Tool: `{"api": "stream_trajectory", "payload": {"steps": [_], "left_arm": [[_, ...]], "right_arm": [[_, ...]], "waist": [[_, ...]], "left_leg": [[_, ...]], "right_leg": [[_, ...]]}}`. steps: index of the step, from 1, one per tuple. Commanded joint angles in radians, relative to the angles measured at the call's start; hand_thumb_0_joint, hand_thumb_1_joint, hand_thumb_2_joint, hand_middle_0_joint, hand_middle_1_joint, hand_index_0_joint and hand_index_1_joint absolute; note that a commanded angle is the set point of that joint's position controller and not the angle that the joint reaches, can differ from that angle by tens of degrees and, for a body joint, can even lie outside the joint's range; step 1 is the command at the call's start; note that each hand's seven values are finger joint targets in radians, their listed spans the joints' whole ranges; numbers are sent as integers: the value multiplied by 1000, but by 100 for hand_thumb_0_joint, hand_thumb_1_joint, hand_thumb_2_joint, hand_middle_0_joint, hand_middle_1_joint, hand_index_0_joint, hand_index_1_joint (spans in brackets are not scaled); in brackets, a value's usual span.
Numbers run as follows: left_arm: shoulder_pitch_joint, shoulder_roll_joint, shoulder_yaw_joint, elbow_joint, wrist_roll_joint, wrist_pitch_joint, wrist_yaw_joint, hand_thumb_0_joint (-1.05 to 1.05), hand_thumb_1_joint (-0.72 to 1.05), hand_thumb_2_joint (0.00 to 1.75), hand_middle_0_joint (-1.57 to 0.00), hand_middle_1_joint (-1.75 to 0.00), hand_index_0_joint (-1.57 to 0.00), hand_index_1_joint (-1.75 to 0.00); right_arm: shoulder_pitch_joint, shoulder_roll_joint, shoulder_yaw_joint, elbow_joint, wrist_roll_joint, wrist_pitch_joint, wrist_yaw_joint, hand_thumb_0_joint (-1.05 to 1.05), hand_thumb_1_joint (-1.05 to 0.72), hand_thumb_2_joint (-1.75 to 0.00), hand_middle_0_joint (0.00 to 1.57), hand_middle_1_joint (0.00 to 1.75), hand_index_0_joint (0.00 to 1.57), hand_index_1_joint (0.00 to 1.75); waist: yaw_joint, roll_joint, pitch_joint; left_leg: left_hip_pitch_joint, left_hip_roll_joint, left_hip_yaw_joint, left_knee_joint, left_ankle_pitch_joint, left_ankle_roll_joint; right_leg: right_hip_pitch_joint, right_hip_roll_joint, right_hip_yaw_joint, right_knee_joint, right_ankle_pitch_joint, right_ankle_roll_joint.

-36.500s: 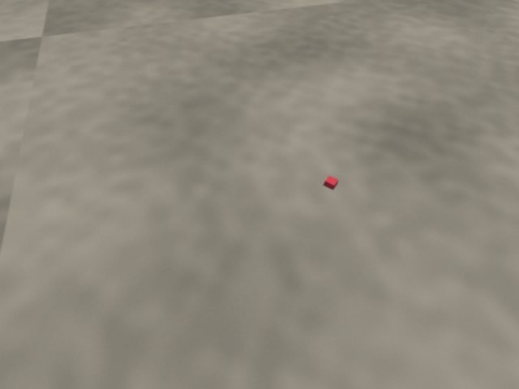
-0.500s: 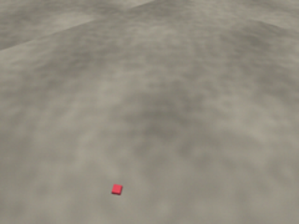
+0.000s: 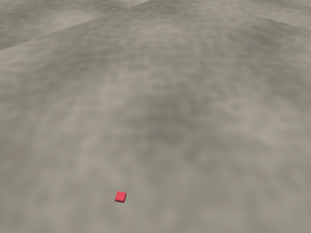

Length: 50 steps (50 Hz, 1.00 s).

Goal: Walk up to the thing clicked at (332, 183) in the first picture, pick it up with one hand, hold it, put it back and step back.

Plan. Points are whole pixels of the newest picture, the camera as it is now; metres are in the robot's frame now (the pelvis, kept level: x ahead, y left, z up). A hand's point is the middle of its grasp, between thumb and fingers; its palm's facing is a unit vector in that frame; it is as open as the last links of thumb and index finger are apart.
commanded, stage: stand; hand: left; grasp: from above
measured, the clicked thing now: (120, 196) +0.45 +0.22 -0.77
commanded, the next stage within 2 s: step back in 0.66 s
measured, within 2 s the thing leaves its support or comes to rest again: neither
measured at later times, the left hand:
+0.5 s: hand out of the picture +0.08 +0.24 -0.15, palm faces -0.01 -0.94 -0.34, open 7.4 cm
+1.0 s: hand out of the picture +0.10 +0.31 -0.18, palm faces -0.02 -0.93 -0.36, open 7.4 cm
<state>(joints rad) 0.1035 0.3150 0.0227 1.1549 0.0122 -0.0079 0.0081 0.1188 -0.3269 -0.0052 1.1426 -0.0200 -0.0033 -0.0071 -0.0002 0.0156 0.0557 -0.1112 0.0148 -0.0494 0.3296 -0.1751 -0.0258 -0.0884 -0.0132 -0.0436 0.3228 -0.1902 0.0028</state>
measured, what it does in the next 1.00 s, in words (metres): steps on the spot: left foot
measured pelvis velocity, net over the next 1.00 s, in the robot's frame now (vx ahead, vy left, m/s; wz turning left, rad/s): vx -0.05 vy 0.05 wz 0.01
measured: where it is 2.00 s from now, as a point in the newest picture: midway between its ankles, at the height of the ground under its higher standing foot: outside the picture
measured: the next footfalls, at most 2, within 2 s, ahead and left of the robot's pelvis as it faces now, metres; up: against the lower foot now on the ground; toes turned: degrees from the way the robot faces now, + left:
left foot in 0.96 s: -0.03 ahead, +0.14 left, +0.00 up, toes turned -2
right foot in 1.38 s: -0.07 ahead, -0.04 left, +0.00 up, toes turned +1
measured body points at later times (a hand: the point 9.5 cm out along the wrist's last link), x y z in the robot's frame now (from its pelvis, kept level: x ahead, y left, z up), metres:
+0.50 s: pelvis +0.00 +0.00 +0.00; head +0.01 -0.01 +0.45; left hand +0.08 +0.29 -0.13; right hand +0.07 -0.30 -0.14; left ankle +0.01 +0.14 -0.75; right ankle -0.01 -0.12 -0.75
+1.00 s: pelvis -0.05 +0.05 -0.03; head +0.03 +0.07 +0.41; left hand +0.10 +0.36 -0.16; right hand +0.01 -0.28 -0.14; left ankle -0.07 +0.15 -0.75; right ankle -0.01 -0.12 -0.74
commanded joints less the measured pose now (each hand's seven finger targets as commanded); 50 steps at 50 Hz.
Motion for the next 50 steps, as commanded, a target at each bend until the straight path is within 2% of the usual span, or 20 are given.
{"api": "stream_trajectory", "payload": {"steps": [1, 7, 12, 14, 25, 29, 32, 33, 34, 36, 37, 39, 40, 42, 45, 46, 47, 48, 49, 50], "left_arm": [[-39, 209, 38, -58, 1, -25, 14, 0, 90, 90, -20, -30, -20, -30], [-39, 215, 39, -64, 1, -25, 14, 0, 90, 90, -20, -30, -20, -30], [-35, 216, 38, -59, 3, -22, 12, 0, 90, 90, -20, -30, -20, -30], [-36, 217, 38, -64, 1, -25, 11, 0, 90, 90, -20, -30, -20, -30], [-45, 225, 35, -75, -1, -28, 11, 0, 90, 90, -20, -30, -20, -30], [-32, 224, 33, -69, -1, -24, 9, 0, 90, 90, -20, -30, -20, -30], [-36, 221, 32, -73, -1, -25, 7, 0, 90, 90, -20, -30, -20, -30], [-29, 303, 86, -90, -19, -15, 10, 0, 90, 90, -20, -30, -20, -30], [-6, 304, 89, -108, -24, -11, 14, 0, 90, 90, -20, -30, -20, -30], [-2, 310, 98, -136, -24, -6, 16, 0, 90, 90, -20, -30, -20, -30], [-19, 320, 104, -161, -18, -3, 17, 0, 90, 90, -20, -30, -20, -30], [-91, 321, 108, -221, 2, 3, 18, 0, 90, 90, -20, -30, -20, -30], [-94, 318, 111, -242, 11, 5, 18, 0, 90, 90, -20, -30, -20, -30], [-139, 313, 108, -274, 17, 11, 18, 0, 90, 90, -20, -30, -20, -30], [-125, 295, 101, -302, 18, 20, 21, 0, 90, 90, -20, -30, -20, -30], [-117, 293, 98, -304, 10, 28, 20, 0, 90, 90, -20, -30, -20, -30], [-114, 287, 93, -316, 1, 39, 18, 0, 90, 90, -20, -30, -20, -30], [-91, 248, 89, -323, -14, 49, 16, 0, 90, 90, -20, -30, -20, -30], [-91, 203, 81, -343, -21, 54, 21, 0, 90, 90, -20, -30, -20, -30], [-63, 208, 83, -328, -14, 65, 31, 0, 90, 90, -20, -30, -20, -30]], "right_arm": [[-39, -196, -35, -52, 4, -22, -14, 0, -90, -90, 20, 30, 20, 30], [-42, -200, -35, -55, 4, -23, -14, 0, -90, -90, 20, 30, 20, 30], [-50, -204, -36, -53, 5, -21, -13, 0, -90, -90, 20, 30, 20, 30], [-46, -206, -35, -55, 5, -23, -13, 0, -90, -90, 20, 30, 20, 30], [-41, -206, -33, -55, 5, -23, -11, 0, -90, -90, 20, 30, 20, 30], [-46, -204, -33, -52, 7, -23, -9, 0, -90, -90, 20, 30, 20, 30], [-40, -213, -32, -50, 5, -24, -10, 0, -90, -90, 20, 30, 20, 30], [-75, -262, -55, -86, 13, -6, -3, 0, -90, -90, 20, 30, 20, 30], [-62, -243, -53, -106, 21, 0, -2, 0, -90, -90, 20, 30, 20, 30], [-37, -226, -55, -128, 27, 9, -1, 0, -90, -90, 20, 30, 20, 30], [-20, -218, -61, -140, 28, 16, 0, 0, -90, -90, 20, 30, 20, 30], [24, -226, -79, -160, 17, 37, 5, 0, -90, -90, 20, 30, 20, 30], [40, -229, -81, -174, 16, 44, 9, 0, -90, -90, 20, 30, 20, 30], [64, -232, -89, -194, 21, 49, 14, 0, -90, -90, 20, 30, 20, 30], [87, -226, -88, -218, 22, 41, 11, 0, -90, -90, 20, 30, 20, 30], [96, -222, -90, -214, 13, 34, 9, 0, -90, -90, 20, 30, 20, 30], [105, -220, -94, -218, 5, 25, 4, 0, -90, -90, 20, 30, 20, 30], [84, -260, -107, -226, -12, 17, -1, 0, -90, -90, 20, 30, 20, 30], [88, -336, -126, -239, -25, 12, -5, 0, -90, -90, 20, 30, 20, 30], [82, -354, -129, -247, -22, 10, -8, 0, -90, -90, 20, 30, 20, 30]], "waist": [[2, -15, -75], [1, -16, -81], [4, -14, -62], [2, -11, -74], [-3, -18, -84], [4, -16, -54], [1, 3, -66], [1, -23, 45], [1, -33, 15], [-6, -73, -38], [-11, -116, -56], [-23, -187, -88], [-26, -181, -92], [-40, -192, -91], [-26, -192, -114], [-29, -168, -116], [-44, -121, -107], [-20, 18, -114], [-23, 199, -109], [-12, 129, -124]], "left_leg": [[-1, 101, -60, -40, 184, 42], [12, 104, -59, -41, 208, 39], [0, 103, -66, -58, 134, 40], [15, 107, -61, -46, 169, 42], [2, 108, -57, -50, 169, 38], [-3, 105, -64, -70, 116, 34], [-2, 106, -55, -64, 126, 37], [-98, 81, -65, 60, 293, 64], [-102, 66, -39, 114, 313, 66], [-98, 10, 1, 240, 239, 57], [-104, -23, 24, 323, 118, 51], [-130, -64, 3, 539, -308, 63], [-151, -51, -23, 580, -350, 72], [-150, -45, -38, 612, -344, 82], [-203, -20, -8, 387, -229, 68], [-176, -24, 18, 253, -135, 64], [-144, -4, 16, 87, 93, 61], [-74, 82, -112, 59, 379, 69], [41, 217, -309, 66, 673, 116], [70, 258, -307, 114, 762, 172]], "right_leg": [[35, -121, 91, -54, 164, -14], [28, -119, 85, -46, 185, -14], [9, -114, 86, -64, 98, -16], [18, -120, 93, -58, 148, -17], [37, -123, 93, -56, 168, -18], [2, -114, 90, -65, 85, -19], [9, -118, 100, -62, 114, -20], [-36, -117, 110, 16, 309, -33], [-27, -129, 117, 37, 377, -50], [-23, -188, 165, 29, 452, -112], [-48, -239, 206, 14, 451, -159], [-112, -344, 282, 10, 418, -250], [-129, -353, 270, 36, 420, -263], [-171, -321, 214, 81, 408, -244], [-51, -263, 182, 183, 409, -186], [-44, -234, 159, 240, 391, -158], [-46, -198, 131, 303, 351, -121], [-124, -88, 79, 419, 220, -74], [-333, 69, 90, 562, -240, -41], [-371, 109, 173, 667, -446, -39]]}}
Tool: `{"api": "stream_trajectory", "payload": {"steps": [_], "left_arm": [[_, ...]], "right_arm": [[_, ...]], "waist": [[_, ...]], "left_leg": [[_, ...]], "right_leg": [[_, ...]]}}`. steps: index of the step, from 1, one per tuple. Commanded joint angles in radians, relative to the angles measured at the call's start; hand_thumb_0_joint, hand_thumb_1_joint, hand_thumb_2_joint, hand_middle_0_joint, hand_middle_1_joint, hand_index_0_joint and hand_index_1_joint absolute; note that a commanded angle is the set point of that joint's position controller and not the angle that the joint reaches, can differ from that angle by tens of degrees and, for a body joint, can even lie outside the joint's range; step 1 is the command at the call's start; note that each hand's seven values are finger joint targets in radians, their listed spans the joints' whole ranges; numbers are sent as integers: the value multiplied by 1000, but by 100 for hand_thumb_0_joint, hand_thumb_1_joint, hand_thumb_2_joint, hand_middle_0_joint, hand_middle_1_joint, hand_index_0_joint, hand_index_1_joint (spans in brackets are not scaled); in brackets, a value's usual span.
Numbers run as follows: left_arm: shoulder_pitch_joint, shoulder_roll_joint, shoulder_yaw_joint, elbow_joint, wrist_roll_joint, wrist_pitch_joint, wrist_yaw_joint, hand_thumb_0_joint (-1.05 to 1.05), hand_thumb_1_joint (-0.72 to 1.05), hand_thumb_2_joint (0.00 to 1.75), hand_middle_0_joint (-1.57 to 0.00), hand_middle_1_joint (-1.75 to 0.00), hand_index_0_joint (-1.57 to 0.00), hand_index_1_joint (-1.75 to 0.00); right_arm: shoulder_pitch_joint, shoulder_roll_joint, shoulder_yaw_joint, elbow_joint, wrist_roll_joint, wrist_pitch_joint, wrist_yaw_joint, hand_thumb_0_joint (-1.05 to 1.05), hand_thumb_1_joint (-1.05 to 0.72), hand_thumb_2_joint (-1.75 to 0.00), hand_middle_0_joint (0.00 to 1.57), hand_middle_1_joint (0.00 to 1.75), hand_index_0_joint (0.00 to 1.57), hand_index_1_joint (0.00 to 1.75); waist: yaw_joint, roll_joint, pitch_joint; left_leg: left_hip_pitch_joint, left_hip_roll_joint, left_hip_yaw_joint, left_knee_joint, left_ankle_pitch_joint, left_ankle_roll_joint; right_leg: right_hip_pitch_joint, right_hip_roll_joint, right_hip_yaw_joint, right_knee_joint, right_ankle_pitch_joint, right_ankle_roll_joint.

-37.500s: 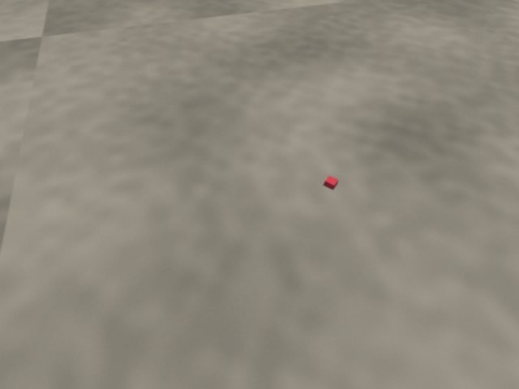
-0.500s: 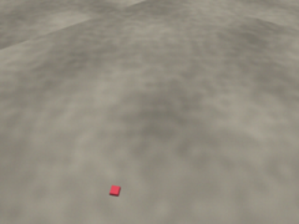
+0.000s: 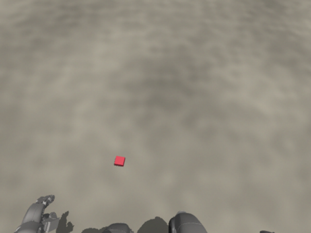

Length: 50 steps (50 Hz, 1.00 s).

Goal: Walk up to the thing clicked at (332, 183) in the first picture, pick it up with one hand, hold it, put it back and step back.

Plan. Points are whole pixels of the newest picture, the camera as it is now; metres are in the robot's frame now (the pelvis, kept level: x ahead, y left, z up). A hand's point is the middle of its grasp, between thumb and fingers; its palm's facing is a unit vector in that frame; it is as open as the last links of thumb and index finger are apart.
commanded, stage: step back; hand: left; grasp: from above
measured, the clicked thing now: (119, 161) +0.51 +0.17 -0.74
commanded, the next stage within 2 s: none
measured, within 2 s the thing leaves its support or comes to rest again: neither
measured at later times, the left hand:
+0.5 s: hand out of the picture +0.04 +0.28 -0.13, palm faces -0.07 -0.91 -0.40, open 7.4 cm
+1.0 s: hand out of the picture -0.10 +0.31 -0.14, palm faces -0.06 -0.93 -0.37, open 7.4 cm
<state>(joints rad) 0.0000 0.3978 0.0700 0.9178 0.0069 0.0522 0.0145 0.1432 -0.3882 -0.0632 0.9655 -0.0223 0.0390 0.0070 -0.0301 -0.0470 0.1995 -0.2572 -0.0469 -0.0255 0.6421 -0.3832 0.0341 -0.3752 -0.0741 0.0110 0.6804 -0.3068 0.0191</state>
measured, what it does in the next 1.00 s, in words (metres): walks backwards: right foot, then left foot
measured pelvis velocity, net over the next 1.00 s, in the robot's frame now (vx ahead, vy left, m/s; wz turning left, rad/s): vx -0.22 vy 0.04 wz -0.07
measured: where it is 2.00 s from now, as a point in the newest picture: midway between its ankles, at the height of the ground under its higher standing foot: outside the picture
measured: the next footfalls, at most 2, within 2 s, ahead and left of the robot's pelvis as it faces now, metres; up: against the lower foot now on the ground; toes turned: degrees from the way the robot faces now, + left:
right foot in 0.38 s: -0.02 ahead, -0.09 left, +0.00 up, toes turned +0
left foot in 0.72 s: -0.13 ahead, +0.17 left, +0.00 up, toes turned -5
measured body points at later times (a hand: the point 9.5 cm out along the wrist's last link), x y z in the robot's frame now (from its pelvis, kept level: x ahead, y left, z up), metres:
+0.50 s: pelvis -0.08 +0.02 +0.00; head -0.03 +0.01 +0.45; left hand +0.05 +0.32 -0.11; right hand +0.01 -0.28 -0.12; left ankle -0.06 +0.12 -0.68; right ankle -0.06 -0.09 -0.72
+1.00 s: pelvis -0.22 +0.04 +0.01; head -0.15 +0.07 +0.45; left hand -0.10 +0.36 -0.12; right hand -0.13 -0.27 -0.09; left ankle -0.17 +0.17 -0.72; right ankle -0.27 -0.11 -0.65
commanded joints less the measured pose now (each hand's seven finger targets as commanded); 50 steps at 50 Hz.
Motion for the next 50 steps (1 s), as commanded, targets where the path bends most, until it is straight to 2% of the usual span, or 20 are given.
{"api": "stream_trajectory", "payload": {"steps": [1, 6, 12, 16, 18, 20, 21, 22, 23, 27, 32, 35, 36, 37, 38, 39, 40, 42, 44, 50], "left_arm": [[48, 130, 33, -91, -5, 4, 32, 0, 90, 90, -20, -30, -20, -30], [106, 160, 39, -81, -10, 3, 28, 0, 90, 90, -20, -30, -20, -30], [67, 145, 38, -117, 2, -18, 25, 0, 90, 90, -20, -30, -20, -30], [134, 138, 44, -100, 10, -27, 15, 0, 90, 90, -20, -30, -20, -30], [199, 134, 50, -70, 18, -34, 14, 0, 90, 90, -20, -30, -20, -30], [196, 187, 65, -79, 23, -41, 9, 0, 90, 90, -20, -30, -20, -30], [169, 246, 76, -97, 19, -38, 4, 0, 90, 90, -20, -30, -20, -30], [105, 282, 79, -137, 27, -43, 4, 0, 90, 90, -20, -30, -20, -30], [67, 263, 80, -167, 27, -46, 8, 0, 90, 90, -20, -30, -20, -30], [44, 183, 72, -191, 23, -45, 17, 0, 90, 90, -20, -30, -20, -30], [127, 196, 71, -207, 37, -28, 17, 0, 90, 90, -20, -30, -20, -30], [124, 207, 63, -218, 14, -2, 3, 0, 90, 90, -20, -30, -20, -30], [128, 178, 56, -229, 9, 5, -1, 0, 90, 90, -20, -30, -20, -30], [148, 136, 47, -238, 6, 6, -3, 0, 90, 90, -20, -30, -20, -30], [106, 158, 61, -242, 10, 3, 7, 0, 90, 90, -20, -30, -20, -30], [47, 186, 71, -248, 25, 1, 17, 0, 90, 90, -20, -30, -20, -30], [53, 199, 74, -234, 23, 1, 16, 0, 90, 90, -20, -30, -20, -30], [161, 175, 76, -191, 1, 1, 5, 0, 90, 90, -20, -30, -20, -30], [183, 183, 84, -185, 6, 2, -2, 0, 90, 90, -20, -30, -20, -30], [158, 152, 70, -207, 15, -14, -4, 0, 90, 90, -20, -30, -20, -30]], "right_arm": [[54, -318, -73, -88, -10, -34, -25, 0, -90, -90, 20, 30, 20, 30], [-28, -202, -50, -124, -4, -33, -55, 0, -90, -90, 20, 30, 20, 30], [60, -195, -54, -129, 5, -27, -64, 0, -90, -90, 20, 30, 20, 30], [12, -220, -58, -152, 11, -20, -51, 0, -90, -90, 20, 30, 20, 30], [-45, -223, -55, -163, 19, -17, -44, 0, -90, -90, 20, 30, 20, 30], [-60, -204, -48, -178, 27, -17, -37, 0, -90, -90, 20, 30, 20, 30], [-75, -177, -47, -174, 29, -14, -35, 0, -90, -90, 20, 30, 20, 30], [-54, -170, -48, -162, 21, -7, -38, 0, -90, -90, 20, 30, 20, 30], [-10, -191, -53, -153, 15, -3, -34, 0, -90, -90, 20, 30, 20, 30], [42, -177, -35, -124, 25, -15, -27, 0, -90, -90, 20, 30, 20, 30], [64, -157, -23, -153, 20, -31, -35, 0, -90, -90, 20, 30, 20, 30], [122, -144, -37, -130, 0, -45, -38, 0, -90, -90, 20, 30, 20, 30], [110, -178, -51, -135, -16, -46, -39, 0, -90, -90, 20, 30, 20, 30], [97, -273, -74, -146, -31, -46, -38, 0, -90, -90, 20, 30, 20, 30], [31, -351, -84, -171, -25, -41, -29, 0, -90, -90, 20, 30, 20, 30], [5, -382, -94, -186, -17, -47, -35, 0, -90, -90, 20, 30, 20, 30], [-44, -340, -82, -186, -17, -52, -40, 0, -90, -90, 20, 30, 20, 30], [-107, -244, -47, -204, -28, -52, -41, 0, -90, -90, 20, 30, 20, 30], [-48, -228, -49, -197, -13, -54, -43, 0, -90, -90, 20, 30, 20, 30], [60, -254, -62, -203, -7, -45, -50, 0, -90, -90, 20, 30, 20, 30]], "waist": [[-10, 247, -287], [45, 195, -298], [-28, 159, -265], [-2, 172, -277], [40, 123, -274], [36, -28, -256], [53, -159, -194], [54, -267, -151], [33, -209, -115], [24, -55, -169], [55, -133, -294], [22, -116, -307], [26, -59, -298], [33, 149, -285], [11, 245, -236], [-33, 312, -199], [1, 236, -166], [70, 168, -175], [59, 167, -187], [-16, 217, -249]], "left_leg": [[196, 369, -386, -205, 985, 154], [336, 223, -188, -157, 891, 33], [391, 273, -204, -121, 882, 128], [274, 269, -200, -114, 703, 125], [118, 269, -205, -95, 525, 126], [-80, 168, -150, -33, 255, 66], [-105, 10, -52, 149, 32, -1], [-76, -59, -42, 380, -213, -30], [-73, -41, -128, 509, -243, -37], [-127, -94, -110, 536, -127, -43], [-160, 17, -46, 70, -139, -51], [30, 10, 32, -315, 218, -40], [124, 74, -78, -297, 285, -14], [204, 279, -340, -315, 384, 46], [73, 425, -453, -314, 476, 184], [-57, 519, -566, -353, 468, 288], [-99, 476, -461, -335, 465, 279], [26, 294, -202, -239, 621, 182], [103, 270, -182, -207, 613, 164], [276, 302, -195, -123, 657, 217]], "right_leg": [[-89, 177, 167, 367, -367, -47], [-157, 172, 180, 444, -148, -42], [-103, 124, 111, 146, -167, -6], [45, 101, 42, -64, -77, -44], [198, 91, 38, -201, 98, -71], [276, -8, 204, -175, 283, -150], [147, -167, 408, -283, 265, -280], [22, -312, 553, -369, 291, -367], [-43, -329, 570, -378, 297, -376], [71, -138, 263, -298, 383, -260], [391, -129, 224, -175, 522, -219], [316, -65, 160, -41, 484, -150], [167, -23, 155, -14, 324, -105], [-45, 96, 105, 121, 45, -60], [-98, 193, 99, 285, -303, -29], [-53, 142, 196, 458, -338, -21], [-47, 141, 212, 534, -291, -23], [-119, 189, 208, 593, -199, -34], [-141, 197, 186, 590, -169, -22], [-105, 116, 108, 193, -216, 18]]}}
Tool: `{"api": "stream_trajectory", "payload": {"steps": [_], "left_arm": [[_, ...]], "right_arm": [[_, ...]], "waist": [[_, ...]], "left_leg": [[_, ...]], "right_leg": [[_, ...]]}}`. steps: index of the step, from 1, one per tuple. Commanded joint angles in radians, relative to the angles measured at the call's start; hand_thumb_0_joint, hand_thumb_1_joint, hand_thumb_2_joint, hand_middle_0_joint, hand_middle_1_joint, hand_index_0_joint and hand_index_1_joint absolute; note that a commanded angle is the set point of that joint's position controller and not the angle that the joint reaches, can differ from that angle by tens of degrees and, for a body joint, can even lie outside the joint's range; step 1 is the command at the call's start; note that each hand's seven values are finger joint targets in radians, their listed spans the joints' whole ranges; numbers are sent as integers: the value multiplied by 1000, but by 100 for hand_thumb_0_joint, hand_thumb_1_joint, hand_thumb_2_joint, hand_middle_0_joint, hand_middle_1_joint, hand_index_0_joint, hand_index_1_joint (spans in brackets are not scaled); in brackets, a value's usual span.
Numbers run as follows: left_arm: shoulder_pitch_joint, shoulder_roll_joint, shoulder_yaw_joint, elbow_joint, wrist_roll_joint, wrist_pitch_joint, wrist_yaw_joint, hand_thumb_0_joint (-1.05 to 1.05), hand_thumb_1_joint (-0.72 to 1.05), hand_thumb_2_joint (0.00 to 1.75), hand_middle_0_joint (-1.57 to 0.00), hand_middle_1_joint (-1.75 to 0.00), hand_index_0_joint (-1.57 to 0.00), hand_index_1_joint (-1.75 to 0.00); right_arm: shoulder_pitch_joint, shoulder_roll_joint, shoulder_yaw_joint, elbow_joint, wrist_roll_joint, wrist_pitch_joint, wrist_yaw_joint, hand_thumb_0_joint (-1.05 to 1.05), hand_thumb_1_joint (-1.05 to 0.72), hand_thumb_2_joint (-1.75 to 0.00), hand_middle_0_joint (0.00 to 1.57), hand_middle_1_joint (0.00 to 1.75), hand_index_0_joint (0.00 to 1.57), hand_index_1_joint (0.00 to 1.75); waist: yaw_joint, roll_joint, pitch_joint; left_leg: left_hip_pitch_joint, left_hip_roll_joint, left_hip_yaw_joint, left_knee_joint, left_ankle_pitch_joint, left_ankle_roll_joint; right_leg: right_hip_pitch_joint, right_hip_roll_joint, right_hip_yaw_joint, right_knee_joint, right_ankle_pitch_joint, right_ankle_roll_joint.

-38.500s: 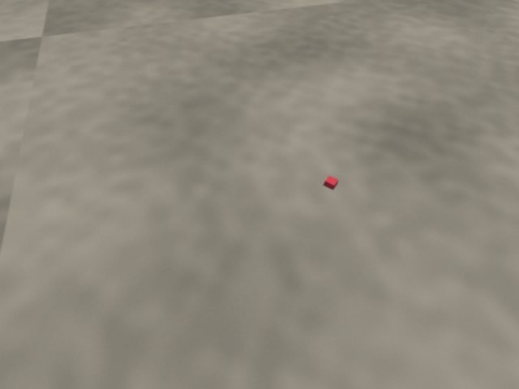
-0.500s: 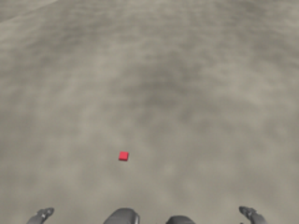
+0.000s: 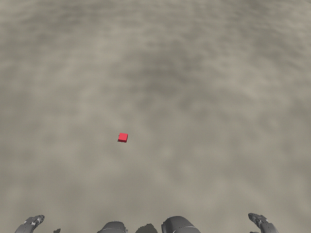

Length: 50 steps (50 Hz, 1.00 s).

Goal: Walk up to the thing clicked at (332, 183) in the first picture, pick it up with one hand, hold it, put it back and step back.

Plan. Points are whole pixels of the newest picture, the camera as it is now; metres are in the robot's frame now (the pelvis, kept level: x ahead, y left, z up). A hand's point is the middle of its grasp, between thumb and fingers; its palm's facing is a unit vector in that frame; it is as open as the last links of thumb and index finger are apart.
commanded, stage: step back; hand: left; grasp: from above
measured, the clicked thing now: (123, 137) +0.71 +0.17 -0.75
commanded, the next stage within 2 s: none
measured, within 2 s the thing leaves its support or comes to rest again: neither
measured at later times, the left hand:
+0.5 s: hand out of the picture -0.02 +0.23 -0.15, palm faces +0.04 -0.92 -0.39, open 7.4 cm
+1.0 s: hand out of the picture -0.30 +0.17 -0.14, palm faces +0.00 -0.91 -0.42, open 7.4 cm
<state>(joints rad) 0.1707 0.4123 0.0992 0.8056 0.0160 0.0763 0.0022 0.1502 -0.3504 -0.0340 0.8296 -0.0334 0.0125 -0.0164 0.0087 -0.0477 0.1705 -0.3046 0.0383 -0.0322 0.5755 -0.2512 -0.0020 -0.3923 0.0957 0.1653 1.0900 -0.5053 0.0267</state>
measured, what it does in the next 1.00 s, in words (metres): walks backwards: right foot, then left foot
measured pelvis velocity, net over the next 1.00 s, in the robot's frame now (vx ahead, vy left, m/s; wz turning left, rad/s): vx -0.34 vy -0.10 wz -0.03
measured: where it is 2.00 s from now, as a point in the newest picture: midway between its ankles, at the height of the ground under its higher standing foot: outside the picture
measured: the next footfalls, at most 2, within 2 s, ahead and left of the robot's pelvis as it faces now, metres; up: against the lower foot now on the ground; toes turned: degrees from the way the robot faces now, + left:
right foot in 0.10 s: -0.03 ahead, -0.15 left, +0.00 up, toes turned +2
left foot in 0.48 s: -0.14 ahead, +0.07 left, +0.00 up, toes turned +1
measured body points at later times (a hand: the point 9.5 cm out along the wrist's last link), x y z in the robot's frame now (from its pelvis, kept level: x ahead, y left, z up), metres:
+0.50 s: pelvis -0.17 -0.04 -0.02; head -0.10 -0.02 +0.43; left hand -0.03 +0.28 -0.12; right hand -0.08 -0.34 -0.14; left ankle -0.18 +0.07 -0.74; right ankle -0.07 -0.15 -0.73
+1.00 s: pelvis -0.34 -0.10 +0.00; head -0.31 -0.13 +0.44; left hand -0.30 +0.22 -0.11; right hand -0.21 -0.41 -0.13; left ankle -0.28 +0.07 -0.67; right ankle -0.35 -0.21 -0.73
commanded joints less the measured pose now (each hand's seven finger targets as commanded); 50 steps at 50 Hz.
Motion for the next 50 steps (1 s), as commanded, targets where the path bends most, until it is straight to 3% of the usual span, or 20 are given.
{"api": "stream_trajectory", "payload": {"steps": [1, 5, 6, 7, 8, 12, 19, 23, 25, 26, 27, 30, 37, 42, 43, 44, 45, 46, 48, 50], "left_arm": [[-5, 136, 41, -88, 6, -41, 7, 0, 90, 90, -20, -30, -20, -30], [139, 136, 46, -4, 14, -55, 4, 0, 90, 90, -20, -30, -20, -30], [135, 195, 58, -12, 27, -61, 3, 0, 90, 90, -20, -30, -20, -30], [110, 284, 83, -32, 28, -61, 1, 0, 90, 90, -20, -30, -20, -30], [37, 366, 92, -72, 32, -57, 5, 0, 90, 90, -20, -30, -20, -30], [-108, 210, 59, -111, 21, -57, 15, 0, 90, 90, -20, -30, -20, -30], [11, 180, 51, -126, 29, -47, 36, 0, 90, 90, -20, -30, -20, -30], [-40, 175, 32, -147, 6, -18, 21, 0, 90, 90, -20, -30, -20, -30], [-19, 110, 17, -154, -5, -16, 20, 0, 90, 90, -20, -30, -20, -30], [-68, 167, 41, -149, 7, -14, 36, 0, 90, 90, -20, -30, -20, -30], [-73, 197, 47, -132, 13, -10, 34, 0, 90, 90, -20, -30, -20, -30], [39, 167, 47, -72, -8, -5, 17, 0, 90, 90, -20, -30, -20, -30], [32, 143, 20, -65, 8, -38, 10, 0, 90, 90, -20, -30, -20, -30], [193, 149, 28, 54, 6, -56, 10, 0, 90, 90, -20, -30, -20, -30], [187, 190, 41, 61, 22, -58, 10, 0, 90, 90, -20, -30, -20, -30], [171, 290, 67, 40, 36, -58, 10, 0, 90, 90, -20, -30, -20, -30], [79, 390, 82, -11, 41, -53, 13, 0, 90, 90, -20, -30, -20, -30], [-6, 371, 79, -35, 29, -60, 20, 0, 90, 90, -20, -30, -20, -30], [-78, 249, 40, -42, 31, -75, 22, 0, 90, 90, -20, -30, -20, -30], [-49, 206, 44, -17, 29, -85, 24, 0, 90, 90, -20, -30, -20, -30]], "right_arm": [[37, -295, -91, -75, 2, -14, -25, 0, -90, -90, 20, 30, 20, 30], [-52, -286, -82, -107, 22, 11, -17, 0, -90, -90, 20, 30, 20, 30], [-48, -250, -75, -113, 33, 14, -15, 0, -90, -90, 20, 30, 20, 30], [-33, -196, -56, -132, 36, 14, -19, 0, -90, -90, 20, 30, 20, 30], [-72, -226, -76, -129, 34, 18, -42, 0, -90, -90, 20, 30, 20, 30], [44, -225, -64, -50, 47, 12, -29, 0, -90, -90, 20, 30, 20, 30], [45, -194, -51, -69, 21, -11, -30, 0, -90, -90, 20, 30, 20, 30], [147, -207, -74, -22, 4, -19, -21, 0, -90, -90, 20, 30, 20, 30], [73, -364, -104, -45, -19, -15, -18, 0, -90, -90, 20, 30, 20, 30], [50, -429, -115, -63, -12, -13, -14, 0, -90, -90, 20, 30, 20, 30], [-17, -396, -116, -70, -9, -23, -24, 0, -90, -90, 20, 30, 20, 30], [-107, -266, -72, -88, -15, -23, -26, 0, -90, -90, 20, 30, 20, 30], [7, -268, -81, -78, -2, 0, -15, 0, -90, -90, 20, 30, 20, 30], [-56, -301, -80, -84, 11, 39, -2, 0, -90, -90, 20, 30, 20, 30], [-61, -257, -70, -90, 16, 41, 0, 0, -90, -90, 20, 30, 20, 30], [-56, -185, -49, -116, 22, 36, -4, 0, -90, -90, 20, 30, 20, 30], [-113, -214, -72, -132, 15, 39, -24, 0, -90, -90, 20, 30, 20, 30], [-97, -260, -93, -104, 20, 39, -25, 0, -90, -90, 20, 30, 20, 30], [-50, -256, -78, -47, 26, 33, -10, 0, -90, -90, 20, 30, 20, 30], [25, -202, -56, -17, 24, 23, -10, 0, -90, -90, 20, 30, 20, 30]], "waist": [[-47, 233, -230], [20, 223, -290], [14, 115, -287], [14, -150, -238], [61, -264, -199], [-37, -118, -134], [40, -166, -230], [-10, -88, -272], [13, 255, -227], [-50, 289, -201], [-24, 254, -142], [57, 158, -123], [-33, 246, -225], [26, 259, -316], [23, 154, -268], [29, -148, -208], [88, -219, -128], [50, -207, -51], [-19, -41, -44], [-25, -76, -107]], "left_leg": [[290, 201, -171, -41, 509, 238], [110, 127, -107, 82, 348, 144], [-50, 58, -86, 162, 166, 82], [-270, -108, -38, 304, -212, 23], [-188, -122, -91, 546, -417, 4], [-167, -163, -123, 663, -243, 5], [-176, -70, -43, 226, -297, -12], [106, -48, -12, -208, 105, 30], [198, 290, -457, -237, 314, 180], [-30, 412, -552, -262, 269, 312], [-127, 418, -543, -285, 215, 325], [-48, 196, -190, -222, 290, 199], [255, 196, -151, -121, 318, 252], [111, 143, -93, 9, 234, 156], [-53, 77, -70, 98, 64, 106], [-303, -91, -32, 251, -248, 36], [-236, -116, -119, 467, -373, -14], [-168, -62, -173, 574, -330, -12], [-155, -131, -171, 606, -194, 1], [-200, -149, -127, 590, -144, -6]], "right_leg": [[-34, -70, -79, -305, -3, 3], [255, -68, -141, -725, 334, -49], [324, -169, 34, -682, 420, -82], [334, -341, 278, -712, 446, -167], [84, -502, 414, -748, 507, -336], [77, -290, 49, -658, 622, -221], [393, -344, 92, -568, 761, -252], [226, -267, 24, -422, 594, -151], [-152, 3, -102, -142, -66, -57], [-51, -8, 7, 48, -184, -40], [-18, -35, 64, 177, -121, -45], [-77, 30, 51, 273, 44, -44], [-59, -56, -83, -178, -17, 25], [244, -67, -195, -706, 209, -42], [278, -131, -54, -696, 223, -66], [266, -323, 249, -745, 143, -131], [-52, -533, 443, -853, 47, -309], [-208, -564, 478, -897, -38, -332], [-81, -352, 121, -750, 235, -223], [72, -261, -1, -672, 367, -160]]}}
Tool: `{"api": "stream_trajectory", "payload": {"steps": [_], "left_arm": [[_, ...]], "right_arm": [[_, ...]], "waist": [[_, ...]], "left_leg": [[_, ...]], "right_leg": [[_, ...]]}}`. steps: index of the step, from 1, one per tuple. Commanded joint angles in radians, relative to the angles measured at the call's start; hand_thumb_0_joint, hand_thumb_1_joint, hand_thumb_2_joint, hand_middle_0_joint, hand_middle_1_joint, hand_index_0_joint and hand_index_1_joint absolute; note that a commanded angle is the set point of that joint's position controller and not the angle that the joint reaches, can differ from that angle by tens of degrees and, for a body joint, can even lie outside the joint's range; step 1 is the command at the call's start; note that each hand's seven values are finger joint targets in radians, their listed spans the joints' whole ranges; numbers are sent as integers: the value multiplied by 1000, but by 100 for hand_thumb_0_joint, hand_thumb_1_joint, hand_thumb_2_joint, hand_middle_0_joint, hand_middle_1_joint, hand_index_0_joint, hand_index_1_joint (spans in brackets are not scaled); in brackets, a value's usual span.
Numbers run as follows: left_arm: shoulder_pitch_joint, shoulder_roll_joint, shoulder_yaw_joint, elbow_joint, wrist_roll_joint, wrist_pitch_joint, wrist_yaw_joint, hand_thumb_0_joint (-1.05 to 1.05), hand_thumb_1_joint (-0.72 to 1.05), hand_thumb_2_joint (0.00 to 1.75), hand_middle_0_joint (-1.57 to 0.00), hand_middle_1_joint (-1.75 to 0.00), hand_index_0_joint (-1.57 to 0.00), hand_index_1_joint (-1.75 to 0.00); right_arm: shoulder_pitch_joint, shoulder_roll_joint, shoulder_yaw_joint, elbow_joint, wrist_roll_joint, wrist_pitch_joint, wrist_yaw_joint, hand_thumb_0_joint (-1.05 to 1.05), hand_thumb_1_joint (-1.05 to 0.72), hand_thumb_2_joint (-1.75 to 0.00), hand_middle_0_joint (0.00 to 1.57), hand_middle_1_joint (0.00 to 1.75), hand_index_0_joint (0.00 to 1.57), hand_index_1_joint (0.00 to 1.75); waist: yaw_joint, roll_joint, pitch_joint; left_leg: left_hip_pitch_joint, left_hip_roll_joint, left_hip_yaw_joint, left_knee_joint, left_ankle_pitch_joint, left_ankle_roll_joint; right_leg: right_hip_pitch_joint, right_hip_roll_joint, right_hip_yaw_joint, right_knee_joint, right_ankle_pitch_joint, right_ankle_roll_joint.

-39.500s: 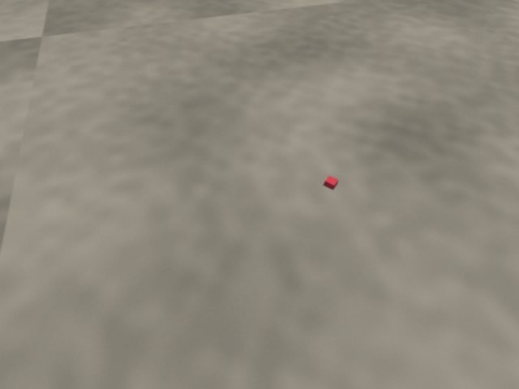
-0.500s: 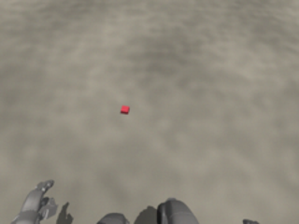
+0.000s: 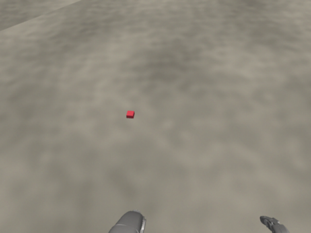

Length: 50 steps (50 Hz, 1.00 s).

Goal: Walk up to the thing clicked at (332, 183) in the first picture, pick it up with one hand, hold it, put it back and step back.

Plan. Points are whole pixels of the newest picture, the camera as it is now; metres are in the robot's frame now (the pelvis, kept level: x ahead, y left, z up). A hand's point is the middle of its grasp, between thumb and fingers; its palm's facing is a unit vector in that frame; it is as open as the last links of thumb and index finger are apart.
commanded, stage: step back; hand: left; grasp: from above
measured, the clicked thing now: (130, 114) +1.04 +0.31 -0.75
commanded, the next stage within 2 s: stand in 1.04 s
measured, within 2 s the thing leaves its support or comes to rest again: neither
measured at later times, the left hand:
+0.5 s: hand out of the picture +0.00 +0.27 -0.14, palm faces +0.08 -0.91 -0.40, open 7.4 cm
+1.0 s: hand out of the picture +0.06 +0.29 -0.15, palm faces +0.13 -0.91 -0.39, open 7.4 cm
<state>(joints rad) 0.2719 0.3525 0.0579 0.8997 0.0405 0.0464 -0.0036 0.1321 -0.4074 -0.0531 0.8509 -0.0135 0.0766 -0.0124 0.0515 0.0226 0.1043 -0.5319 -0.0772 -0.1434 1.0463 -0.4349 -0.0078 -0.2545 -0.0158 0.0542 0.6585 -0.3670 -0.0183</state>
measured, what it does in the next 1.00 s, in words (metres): steps on the spot: left foot, then right foot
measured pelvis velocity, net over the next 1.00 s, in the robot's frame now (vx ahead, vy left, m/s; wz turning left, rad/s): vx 0.01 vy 0.01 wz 0.12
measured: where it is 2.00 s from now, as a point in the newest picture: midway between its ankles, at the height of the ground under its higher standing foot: outside the picture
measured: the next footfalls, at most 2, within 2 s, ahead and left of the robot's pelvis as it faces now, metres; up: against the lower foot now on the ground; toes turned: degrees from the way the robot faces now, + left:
left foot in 0.22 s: -0.04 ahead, +0.13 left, +0.00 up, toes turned +4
right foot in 0.50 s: +0.07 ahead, -0.12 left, +0.00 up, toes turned +5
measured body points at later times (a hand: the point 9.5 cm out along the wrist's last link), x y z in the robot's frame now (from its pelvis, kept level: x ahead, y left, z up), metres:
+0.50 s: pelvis -0.03 -0.02 +0.00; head -0.03 -0.02 +0.45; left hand +0.00 +0.31 -0.11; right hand +0.04 -0.33 -0.13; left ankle -0.08 +0.13 -0.73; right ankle +0.02 -0.12 -0.73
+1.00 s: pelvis +0.01 +0.01 +0.00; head +0.04 +0.01 +0.44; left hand +0.05 +0.33 -0.13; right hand +0.13 -0.28 -0.14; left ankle +0.02 +0.15 -0.73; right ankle +0.03 -0.12 -0.73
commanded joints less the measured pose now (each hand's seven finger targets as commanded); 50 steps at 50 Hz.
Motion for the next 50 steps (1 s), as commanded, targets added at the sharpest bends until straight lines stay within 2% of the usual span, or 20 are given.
{"api": "stream_trajectory", "payload": {"steps": [1, 6, 10, 11, 13, 14, 17, 21, 24, 25, 26, 27, 28, 29, 32, 40, 42, 44, 46, 50], "left_arm": [[-95, 274, 88, -104, 6, -63, 28, 0, 90, 90, -20, -30, -20, -30], [-17, 306, 103, -85, 14, -71, 19, 0, 90, 90, -20, -30, -20, -30], [-65, 296, 78, -84, -1, -56, 10, 0, 90, 90, -20, -30, -20, -30], [-46, 246, 61, -87, -2, -56, 10, 0, 90, 90, -20, -30, -20, -30], [-130, 225, 61, -98, -20, -63, 12, 0, 90, 90, -20, -30, -20, -30], [-173, 291, 77, -91, -10, -69, 10, 0, 90, 90, -20, -30, -20, -30], [-97, 237, 65, -56, -23, -85, -6, 0, 90, 90, -20, -30, -20, -30], [-96, 226, 64, -36, -21, -99, -13, 0, 90, 90, -20, -30, -20, -30], [20, 211, 68, 22, -15, -113, 3, 0, 90, 90, -20, -30, -20, -30], [62, 228, 77, 44, -11, -117, 13, 0, 90, 90, -20, -30, -20, -30], [91, 288, 93, 43, 2, -124, 23, 0, 90, 90, -20, -30, -20, -30], [70, 368, 105, 23, 5, -124, 23, 0, 90, 90, -20, -30, -20, -30], [-16, 391, 105, -5, 4, -120, 21, 0, 90, 90, -20, -30, -20, -30], [-45, 363, 102, -16, 0, -120, 19, 0, 90, 90, -20, -30, -20, -30], [-67, 285, 74, -10, -14, -134, 24, 0, 90, 90, -20, -30, -20, -30], [-115, 276, 57, -15, -23, -110, 26, 0, 90, 90, -20, -30, -20, -30], [-123, 257, 47, -21, -31, -96, 28, 0, 90, 90, -20, -30, -20, -30], [-85, 211, 30, -24, -44, -87, 28, 0, 90, 90, -20, -30, -20, -30], [-92, 215, 30, 20, -51, -72, 32, 0, 90, 90, -20, -30, -20, -30], [-88, 256, 32, 59, -36, -89, 26, 0, 90, 90, -20, -30, -20, -30]], "right_arm": [[37, -156, -39, -37, -1, -46, -12, 0, -90, -90, 20, 30, 20, 30], [-7, -170, -45, -32, -20, -72, 9, 0, -90, -90, 20, 30, 20, 30], [110, -151, -57, 45, -26, -96, 21, 0, -90, -90, 20, 30, 20, 30], [147, -173, -71, 63, -29, -104, 20, 0, -90, -90, 20, 30, 20, 30], [141, -331, -98, 43, -42, -107, 16, 0, -90, -90, 20, 30, 20, 30], [107, -331, -100, 44, -25, -109, 20, 0, -90, -90, 20, 30, 20, 30], [54, -200, -62, 25, -32, -120, 21, 0, -90, -90, 20, 30, 20, 30], [85, -227, -73, 30, -27, -112, 29, 0, -90, -90, 20, 30, 20, 30], [37, -190, -59, 12, -14, -90, 30, 0, -90, -90, 20, 30, 20, 30], [53, -138, -40, 13, -10, -84, 26, 0, -90, -90, 20, 30, 20, 30], [64, -79, -22, -8, -4, -85, 24, 0, -90, -90, 20, 30, 20, 30], [59, -100, -28, -15, -8, -78, 14, 0, -90, -90, 20, 30, 20, 30], [78, -174, -53, 7, -15, -73, 5, 0, -90, -90, 20, 30, 20, 30], [95, -201, -62, 24, -13, -77, 5, 0, -90, -90, 20, 30, 20, 30], [123, -165, -50, 66, -8, -85, 15, 0, -90, -90, 20, 30, 20, 30], [99, -120, -33, 85, -9, -84, 11, 0, -90, -90, 20, 30, 20, 30], [116, -130, -42, 106, -13, -90, 3, 0, -90, -90, 20, 30, 20, 30], [76, -203, -53, 93, -18, -99, -6, 0, -90, -90, 20, 30, 20, 30], [-43, -239, -47, 76, -3, -96, 0, 0, -90, -90, 20, 30, 20, 30], [-89, -172, -22, 95, -1, -87, 2, 0, -90, -90, 20, 30, 20, 30]], "waist": [[-32, -146, -65], [41, -232, -74], [-39, -188, -86], [-50, -70, -115], [-92, 168, -29], [-91, 139, 70], [-42, 96, 49], [-78, 160, -10], [-4, 128, -75], [17, 44, -97], [25, -134, -105], [30, -184, -88], [4, -126, -10], [-13, -96, 39], [-38, -62, -13], [-45, -199, -112], [-62, -155, -137], [-35, 10, -192], [-14, 95, -168], [-15, 63, -155]], "left_leg": [[31, -26, -10, 100, 42, -7], [14, 62, 66, -276, -93, -26], [374, 43, 148, -714, 51, 35], [498, 83, 42, -729, 92, 54], [418, 408, -489, -854, -401, 234], [238, 450, -492, -893, -463, 287], [342, 283, -194, -804, -96, 195], [309, 264, -113, -744, -22, 192], [195, 213, 2, -540, 72, 139], [114, 176, 33, -417, 73, 109], [-15, 67, 86, -208, -26, 66], [-68, 14, 57, -74, -171, 37], [-24, 70, -8, -10, -185, 31], [-17, 97, -23, -2, -150, 33], [44, 100, -30, -71, -6, 24], [270, 91, 169, -439, 113, 4], [347, 79, 165, -563, 317, 27], [391, 261, -59, -580, 541, 100], [207, 352, -135, -610, 403, 208], [199, 216, 16, -546, 317, 72]], "right_leg": [[-24, -147, 135, -240, 159, -116], [154, -241, 267, -328, -331, -173], [-21, -199, 139, -217, -142, -126], [-107, -147, 74, -98, -90, -79], [-397, 5, -72, 208, -190, 3], [-317, -49, 3, 295, -173, -4], [-285, -30, -20, 196, -65, -13], [-128, 4, -93, 23, -58, 7], [145, 50, -139, -188, 103, -6], [255, 27, -81, -217, 121, 0], [307, -144, 206, -317, 3, -53], [193, -362, 514, -446, -241, -154], [36, -441, 599, -469, -373, -246], [-12, -423, 558, -462, -342, -266], [21, -251, 235, -372, 4, -153], [7, -219, 43, -163, 559, -130], [-7, -185, 19, -63, 569, -79], [-45, -87, -23, 38, 390, -14], [71, -8, -69, 46, -12, -4], [98, -87, 30, -133, 216, -32]]}}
